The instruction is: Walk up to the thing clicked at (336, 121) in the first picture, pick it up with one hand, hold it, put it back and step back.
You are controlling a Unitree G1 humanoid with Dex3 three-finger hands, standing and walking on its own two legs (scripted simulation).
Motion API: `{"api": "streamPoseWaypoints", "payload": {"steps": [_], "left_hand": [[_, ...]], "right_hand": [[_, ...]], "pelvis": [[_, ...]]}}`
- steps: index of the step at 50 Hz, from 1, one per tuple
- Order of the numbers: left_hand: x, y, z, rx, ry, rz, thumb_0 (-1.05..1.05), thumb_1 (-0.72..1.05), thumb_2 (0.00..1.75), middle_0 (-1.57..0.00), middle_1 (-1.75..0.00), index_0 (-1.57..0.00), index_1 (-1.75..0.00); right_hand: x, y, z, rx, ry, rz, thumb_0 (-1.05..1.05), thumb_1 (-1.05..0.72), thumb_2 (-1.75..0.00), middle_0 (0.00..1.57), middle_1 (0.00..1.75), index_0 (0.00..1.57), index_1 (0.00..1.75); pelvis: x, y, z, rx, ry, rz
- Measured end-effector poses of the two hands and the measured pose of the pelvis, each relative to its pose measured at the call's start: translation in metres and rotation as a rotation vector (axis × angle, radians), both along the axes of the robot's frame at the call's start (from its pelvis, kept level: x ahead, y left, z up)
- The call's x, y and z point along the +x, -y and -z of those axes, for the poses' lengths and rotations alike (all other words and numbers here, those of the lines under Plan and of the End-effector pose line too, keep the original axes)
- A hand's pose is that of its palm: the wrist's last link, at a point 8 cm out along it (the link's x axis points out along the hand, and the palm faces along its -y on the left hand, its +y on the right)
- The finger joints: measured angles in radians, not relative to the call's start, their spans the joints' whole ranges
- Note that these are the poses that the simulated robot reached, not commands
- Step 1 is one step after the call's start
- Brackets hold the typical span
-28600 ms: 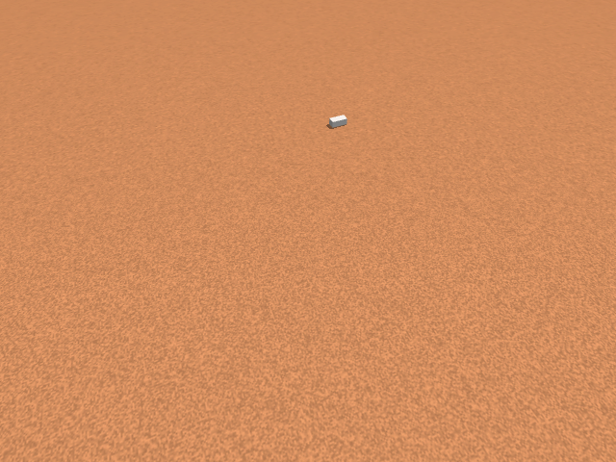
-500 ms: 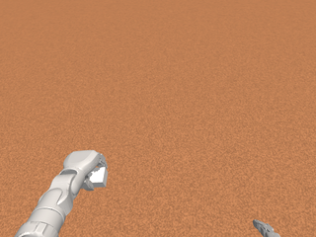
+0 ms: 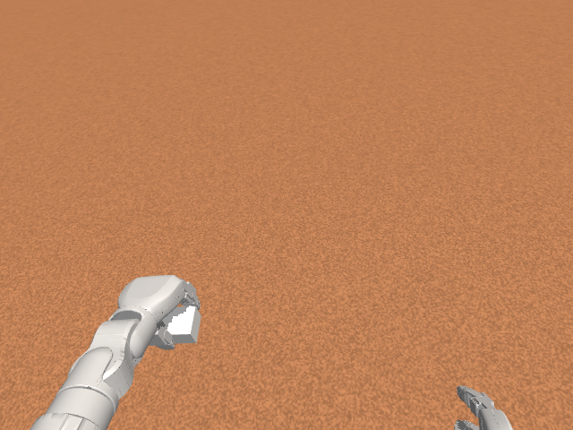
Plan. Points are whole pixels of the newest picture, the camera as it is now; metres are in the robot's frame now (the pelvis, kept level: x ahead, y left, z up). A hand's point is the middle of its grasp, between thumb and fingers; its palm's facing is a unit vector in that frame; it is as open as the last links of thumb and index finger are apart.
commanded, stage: hold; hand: left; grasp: from above
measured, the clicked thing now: (168, 325) +0.31 +0.23 -0.07
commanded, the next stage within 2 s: crouch in 0.96 s
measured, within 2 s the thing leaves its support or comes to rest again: neither
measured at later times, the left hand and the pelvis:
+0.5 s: hand (160, 324) +0.29 +0.22 -0.01, palm faces -0.45 -0.05 -0.89, open 7.6 cm; pelvis +0.00 +0.00 +0.01, yaw +0 degrees
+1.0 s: hand (160, 317) +0.30 +0.22 -0.02, palm faces -0.45 -0.04 -0.89, open 7.6 cm; pelvis +0.01 +0.00 +0.01, yaw +0 degrees
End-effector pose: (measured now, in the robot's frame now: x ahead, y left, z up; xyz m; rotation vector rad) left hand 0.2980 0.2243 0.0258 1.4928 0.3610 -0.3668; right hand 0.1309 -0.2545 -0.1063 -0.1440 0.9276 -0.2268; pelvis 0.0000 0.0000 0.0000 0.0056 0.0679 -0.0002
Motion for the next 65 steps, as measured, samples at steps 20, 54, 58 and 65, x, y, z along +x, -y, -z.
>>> {"api": "streamPoseWaypoints", "payload": {"steps": [20,54,58,65], "left_hand": [[-0.009,0.004,-0.014,-0.004,0.003,0.007,0.0,0.38,0.12,-0.93,-0.22,-0.95,-0.19],[0.004,0.002,-0.015,-0.001,-0.004,0.008,0.0,0.36,0.17,-0.91,-0.25,-0.93,-0.23],[0.003,0.003,-0.012,-0.005,-0.01,0.012,0.0,0.37,0.17,-0.91,-0.27,-0.93,-0.24],[0.002,0.002,0.011,-0.002,-0.015,0.028,0.0,0.35,0.18,-0.92,-0.26,-0.94,-0.23]], "right_hand": [[0.004,-0.002,-0.009,0.008,0.034,-0.008,0.02,-0.91,-0.9,0.2,0.3,0.2,0.3],[0.009,-0.002,-0.013,0.01,-0.001,0.01,0.01,-0.91,-0.9,0.2,0.3,0.2,0.3],[0.008,-0.001,-0.012,0.009,-0.006,0.009,0.01,-0.91,-0.9,0.2,0.3,0.2,0.3],[0.006,0.001,-0.006,-0.004,-0.031,-0.003,0.01,-0.91,-0.9,0.2,0.3,0.2,0.3]], "pelvis": [[-0.004,0.002,-0.006,0.004,0.035,0.004],[0.006,0.001,-0.012,0.003,0.043,0.006],[0.006,0.001,-0.012,0.003,0.039,0.005],[0.003,0.003,-0.006,0.004,0.001,-0.003]]}}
